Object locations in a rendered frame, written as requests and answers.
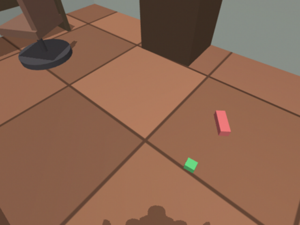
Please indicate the desk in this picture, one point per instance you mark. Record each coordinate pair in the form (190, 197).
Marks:
(7, 4)

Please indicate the office chair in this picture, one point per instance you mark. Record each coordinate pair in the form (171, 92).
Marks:
(39, 17)

